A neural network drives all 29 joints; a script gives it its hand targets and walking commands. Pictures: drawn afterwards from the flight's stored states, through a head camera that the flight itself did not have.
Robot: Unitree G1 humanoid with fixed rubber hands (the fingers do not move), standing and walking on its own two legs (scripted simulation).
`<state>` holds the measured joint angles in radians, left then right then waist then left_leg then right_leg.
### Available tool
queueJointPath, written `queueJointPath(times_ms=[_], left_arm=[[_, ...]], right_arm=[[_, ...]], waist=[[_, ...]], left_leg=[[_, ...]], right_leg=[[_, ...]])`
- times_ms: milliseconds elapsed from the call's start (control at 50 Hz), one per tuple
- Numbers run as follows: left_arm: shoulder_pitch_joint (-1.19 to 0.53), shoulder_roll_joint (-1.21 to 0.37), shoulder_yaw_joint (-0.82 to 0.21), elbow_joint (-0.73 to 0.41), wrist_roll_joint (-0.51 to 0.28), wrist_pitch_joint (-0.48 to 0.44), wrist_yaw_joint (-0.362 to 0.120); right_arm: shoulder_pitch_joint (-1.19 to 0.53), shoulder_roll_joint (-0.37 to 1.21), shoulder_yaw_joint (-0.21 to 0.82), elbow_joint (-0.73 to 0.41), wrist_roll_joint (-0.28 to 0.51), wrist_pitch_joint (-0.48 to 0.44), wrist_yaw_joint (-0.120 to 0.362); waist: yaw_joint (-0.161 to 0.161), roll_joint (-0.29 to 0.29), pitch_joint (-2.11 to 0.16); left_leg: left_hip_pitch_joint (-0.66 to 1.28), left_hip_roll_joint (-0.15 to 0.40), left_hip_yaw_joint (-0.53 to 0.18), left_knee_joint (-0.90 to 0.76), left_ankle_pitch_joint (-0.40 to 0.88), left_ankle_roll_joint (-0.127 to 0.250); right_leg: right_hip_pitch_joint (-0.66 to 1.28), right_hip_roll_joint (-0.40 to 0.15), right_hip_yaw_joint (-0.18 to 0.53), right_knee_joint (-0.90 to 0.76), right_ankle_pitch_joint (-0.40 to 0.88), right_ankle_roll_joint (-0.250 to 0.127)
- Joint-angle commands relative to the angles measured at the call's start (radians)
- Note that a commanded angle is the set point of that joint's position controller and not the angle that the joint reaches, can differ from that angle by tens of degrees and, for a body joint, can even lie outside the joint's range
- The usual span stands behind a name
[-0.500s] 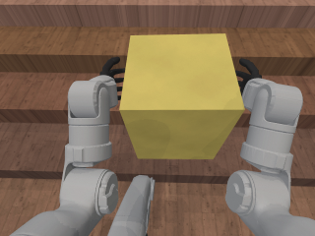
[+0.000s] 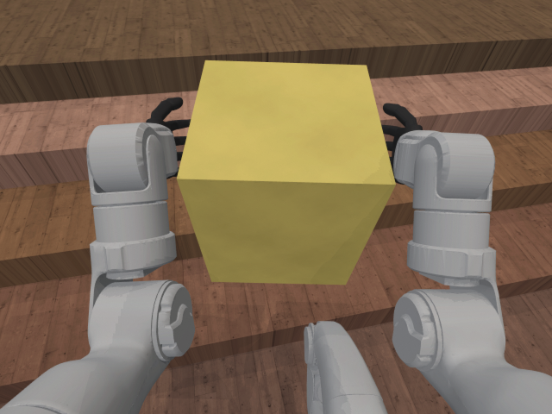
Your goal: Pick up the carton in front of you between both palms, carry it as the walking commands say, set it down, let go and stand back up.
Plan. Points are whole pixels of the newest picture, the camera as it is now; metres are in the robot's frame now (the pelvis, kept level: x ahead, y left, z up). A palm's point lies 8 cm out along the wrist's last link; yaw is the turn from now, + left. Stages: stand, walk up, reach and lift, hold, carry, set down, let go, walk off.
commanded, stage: carry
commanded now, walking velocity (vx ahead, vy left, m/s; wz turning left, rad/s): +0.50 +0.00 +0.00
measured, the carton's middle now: (282, 183) +0.40 -0.02 +0.13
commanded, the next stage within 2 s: none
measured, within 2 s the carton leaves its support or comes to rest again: neither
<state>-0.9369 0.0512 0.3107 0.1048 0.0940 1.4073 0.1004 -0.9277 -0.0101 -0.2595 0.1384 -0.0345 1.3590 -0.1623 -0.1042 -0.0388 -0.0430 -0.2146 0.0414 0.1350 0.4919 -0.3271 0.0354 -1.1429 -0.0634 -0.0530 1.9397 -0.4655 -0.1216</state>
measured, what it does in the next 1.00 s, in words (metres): climbs: right foot 0.14 m higher, then left foot 0.13 m higher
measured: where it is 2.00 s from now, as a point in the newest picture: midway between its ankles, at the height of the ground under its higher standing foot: (226, 101)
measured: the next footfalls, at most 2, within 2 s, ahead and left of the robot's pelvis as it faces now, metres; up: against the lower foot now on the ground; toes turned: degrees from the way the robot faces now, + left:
right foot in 0.14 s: +0.32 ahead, -0.15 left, +0.14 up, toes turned -7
left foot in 0.64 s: +0.57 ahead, +0.13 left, +0.27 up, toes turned +8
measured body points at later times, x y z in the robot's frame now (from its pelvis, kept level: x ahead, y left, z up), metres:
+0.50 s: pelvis +0.28 -0.04 +0.13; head +0.32 -0.04 +0.57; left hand +0.67 +0.13 +0.30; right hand +0.69 -0.17 +0.29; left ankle +0.31 +0.07 -0.36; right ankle +0.28 -0.15 -0.60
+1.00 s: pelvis +0.57 +0.04 +0.27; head +0.60 +0.06 +0.72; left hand +0.98 +0.18 +0.45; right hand +0.95 -0.13 +0.46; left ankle +0.53 +0.13 -0.47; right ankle +0.64 -0.07 -0.21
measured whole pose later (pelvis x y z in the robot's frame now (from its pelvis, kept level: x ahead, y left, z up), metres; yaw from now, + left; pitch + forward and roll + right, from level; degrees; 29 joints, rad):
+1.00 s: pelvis +0.57 +0.04 +0.27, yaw +0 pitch +3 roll -1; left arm -0.93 0.05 0.30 0.09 0.09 1.40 0.12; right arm -0.91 -0.01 -0.27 0.11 -0.04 1.36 -0.16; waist -0.09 -0.05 -0.02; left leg -0.24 0.02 0.13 0.53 -0.34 0.05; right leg -1.13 -0.05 -0.07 1.91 -0.40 -0.12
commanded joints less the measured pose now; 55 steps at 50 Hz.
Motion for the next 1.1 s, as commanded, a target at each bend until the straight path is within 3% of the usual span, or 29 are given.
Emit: queueJointPath(times_ms=[0,60,100,120,140,160,180,200,220,260,300,380,420,480,520,580,620,640,660,680,700,720,760,820,880,960,1020,1060,1080], left_arm=[[-0.668,-0.974,-0.534,0.081,-0.361,-0.011,-0.147],[-0.727,-1.014,-0.533,0.119,-0.396,-0.007,-0.141],[-0.745,-1.062,-0.530,0.141,-0.426,-0.010,-0.138],[-0.731,-1.092,-0.526,0.150,-0.445,-0.015,-0.141],[-0.750,-1.118,-0.525,0.132,-0.467,-0.024,-0.147],[-0.822,-1.151,-0.546,0.110,-0.490,-0.036,-0.153],[-0.801,-1.205,-0.560,0.102,-0.525,-0.048,-0.170],[-0.800,-1.207,-0.570,0.085,-0.547,-0.071,-0.181],[-0.834,-1.227,-0.561,0.042,-0.571,-0.088,-0.191],[-0.973,-1.269,-0.609,-0.118,-0.606,-0.116,-0.201],[-1.017,-1.295,-0.641,-0.212,-0.634,-0.119,-0.206],[-0.844,-1.223,-0.649,-0.200,-0.580,-0.097,-0.193],[-0.758,-1.162,-0.639,-0.174,-0.534,-0.084,-0.190],[-0.680,-1.083,-0.630,-0.112,-0.492,-0.066,-0.187],[-0.706,-1.059,-0.626,-0.098,-0.486,-0.058,-0.201],[-0.746,-1.054,-0.593,-0.050,-0.490,-0.043,-0.225],[-0.692,-1.049,-0.549,0.032,-0.476,-0.031,-0.233],[-0.685,-1.050,-0.531,0.059,-0.456,-0.032,-0.234],[-0.692,-1.062,-0.507,0.073,-0.445,-0.037,-0.233],[-0.665,-1.041,-0.493,0.074,-0.415,-0.044,-0.226],[-0.606,-1.066,-0.468,0.104,-0.393,-0.051,-0.222],[-0.601,-1.037,-0.455,0.105,-0.359,-0.059,-0.212],[-0.708,-1.080,-0.476,0.019,-0.361,-0.069,-0.199],[-0.787,-1.061,-0.536,-0.099,-0.390,-0.068,-0.167],[-0.739,-1.037,-0.574,-0.115,-0.403,-0.061,-0.144],[-0.661,-1.019,-0.580,-0.017,-0.396,-0.027,-0.144],[-0.683,-1.007,-0.560,0.059,-0.388,-0.017,-0.145],[-0.718,-1.023,-0.554,0.087,-0.399,-0.013,-0.141],[-0.719,-1.041,-0.551,0.102,-0.412,-0.011,-0.138]], right_arm=[[-0.762,0.984,0.495,-0.027,0.435,0.027,0.288],[-0.780,0.972,0.436,0.020,0.413,0.040,0.293],[-0.744,0.971,0.390,0.079,0.389,0.047,0.289],[-0.740,0.966,0.375,0.089,0.371,0.046,0.287],[-0.740,0.966,0.360,0.102,0.347,0.042,0.284],[-0.738,0.980,0.353,0.108,0.323,0.035,0.279],[-0.699,0.955,0.332,0.114,0.295,0.020,0.272],[-0.629,0.978,0.311,0.139,0.260,0.013,0.271],[-0.645,0.952,0.299,0.131,0.242,-0.002,0.263],[-0.750,1.009,0.341,0.013,0.257,-0.012,0.253],[-0.814,1.009,0.386,-0.094,0.277,-0.018,0.236],[-0.713,1.002,0.486,-0.146,0.311,-0.019,0.219],[-0.693,1.005,0.527,-0.151,0.327,-0.014,0.223],[-0.677,0.993,0.555,-0.093,0.326,0.002,0.226],[-0.674,0.967,0.549,-0.063,0.324,0.006,0.225],[-0.695,0.982,0.547,-0.014,0.333,0.010,0.221],[-0.687,1.018,0.534,0.026,0.361,0.009,0.219],[-0.674,1.031,0.527,0.041,0.372,0.007,0.222],[-0.711,1.056,0.531,0.030,0.391,-0.002,0.227],[-0.705,1.105,0.551,0.021,0.432,-0.010,0.240],[-0.709,1.109,0.554,0.008,0.459,-0.025,0.250],[-0.746,1.155,0.557,-0.015,0.485,-0.041,0.261],[-0.910,1.180,0.580,-0.172,0.526,-0.062,0.274],[-0.962,1.198,0.603,-0.250,0.553,-0.053,0.285],[-0.867,1.130,0.586,-0.230,0.529,-0.026,0.279],[-0.720,1.011,0.519,-0.103,0.450,0.015,0.277],[-0.739,0.974,0.490,-0.042,0.428,0.028,0.290],[-0.752,0.968,0.456,-0.007,0.422,0.035,0.297],[-0.765,0.968,0.432,0.016,0.412,0.040,0.297]], waist=[[0.023,0.081,-0.222],[0.075,0.181,-0.192],[0.143,0.311,-0.328],[0.203,0.363,-0.423],[0.276,0.370,-0.504],[0.310,0.191,-0.599],[0.268,0.129,-0.558],[0.207,-0.246,-0.716],[0.203,-0.158,-0.872],[0.163,-0.038,-0.672],[0.155,-0.033,-0.518],[0.177,0.000,-0.527],[0.229,-0.075,-0.515],[0.261,-0.041,-0.443],[0.234,-0.019,-0.338],[0.113,-0.177,-0.302],[0.037,-0.270,-0.409],[-0.035,-0.255,-0.500],[-0.085,-0.126,-0.616],[-0.107,-0.097,-0.613],[0.006,0.257,-0.675],[-0.008,0.234,-0.803],[0.037,0.115,-0.630],[0.070,0.107,-0.448],[0.048,0.060,-0.437],[-0.031,0.141,-0.397],[0.033,0.109,-0.244],[0.075,0.174,-0.199],[0.095,0.228,-0.237]], left_leg=[[0.437,0.260,-0.312,-0.268,0.064,0.167],[0.050,0.145,-0.048,-0.466,0.335,0.158],[0.040,0.141,0.061,-0.308,1.187,0.150],[0.126,0.156,0.087,-0.149,1.495,0.124],[0.183,0.153,0.094,0.088,1.582,0.082],[0.149,0.071,0.063,0.426,1.430,0.019],[-0.085,0.026,-0.041,0.638,0.625,-0.004],[-0.367,-0.152,-0.163,1.191,0.035,-0.063],[-0.410,-0.125,-0.352,1.381,0.068,-0.011],[-0.582,-0.047,-0.298,1.410,0.107,0.045],[-0.678,-0.005,-0.264,1.356,0.091,0.074],[-0.737,0.013,-0.137,1.140,0.009,0.089],[-0.998,0.011,-0.135,1.425,-0.134,0.104],[-1.421,0.056,-0.230,1.659,-0.346,0.114],[-1.332,0.083,-0.119,1.419,-0.280,0.090],[-0.531,0.067,0.054,0.817,-0.032,0.081],[-0.300,-0.048,0.157,0.706,0.117,0.110],[-0.191,-0.113,0.189,0.591,0.107,0.108],[0.054,-0.122,0.132,0.318,0.241,0.108],[0.208,-0.092,-0.049,0.095,0.263,0.089],[0.466,0.290,-0.670,0.061,0.863,0.265],[0.461,0.295,-0.790,0.076,0.973,0.334],[0.311,0.276,-0.692,0.053,0.344,0.276],[0.187,0.230,-0.502,-0.048,0.004,0.182],[0.307,0.229,-0.406,-0.069,0.218,0.190],[0.629,0.307,-0.441,-0.134,0.317,0.243],[0.434,0.217,-0.289,-0.254,0.142,0.155],[0.210,0.170,-0.131,-0.411,0.298,0.158],[0.114,0.121,-0.010,-0.411,0.599,0.164]], right_leg=[[-0.365,-0.060,-0.002,-0.065,-0.042,0.008],[0.182,-0.042,-0.158,-0.555,0.099,0.016],[0.538,0.062,-0.241,-0.717,0.267,-0.028],[0.631,0.105,-0.263,-0.777,0.281,-0.038],[0.765,0.136,-0.260,-0.942,0.298,-0.018],[1.006,0.162,-0.183,-1.214,0.443,-0.014],[1.158,0.036,0.071,-1.407,0.587,-0.023],[1.389,-0.302,0.615,-1.365,1.317,-0.228],[1.397,-0.286,0.698,-1.370,1.090,-0.266],[1.194,-0.231,0.634,-1.417,0.361,-0.203],[1.116,-0.210,0.490,-1.458,0.133,-0.145],[1.219,-0.223,0.330,-1.496,0.404,-0.142],[1.405,-0.292,0.394,-1.526,0.544,-0.204],[1.625,-0.348,0.429,-1.541,0.439,-0.167],[1.446,-0.254,0.296,-1.664,0.207,-0.090],[0.865,-0.090,-0.091,-1.874,0.500,-0.057],[0.960,-0.110,-0.140,-1.678,1.410,-0.058],[1.058,-0.108,-0.148,-1.440,1.652,-0.026],[1.035,-0.051,-0.141,-1.093,1.586,0.035],[0.871,-0.018,-0.038,-0.880,1.083,0.055],[0.474,0.129,0.053,-0.418,0.194,0.135],[0.448,0.151,0.247,-0.132,0.205,0.106],[0.260,0.073,0.202,-0.018,0.240,0.055],[0.174,0.004,0.138,-0.125,0.251,0.016],[0.072,-0.009,0.040,-0.249,0.224,0.014],[-0.407,-0.016,0.017,0.151,-0.019,-0.006],[-0.325,-0.036,-0.038,-0.115,-0.005,0.006],[-0.027,-0.044,-0.126,-0.414,0.066,0.012],[0.192,-0.011,-0.184,-0.528,0.138,-0.011]])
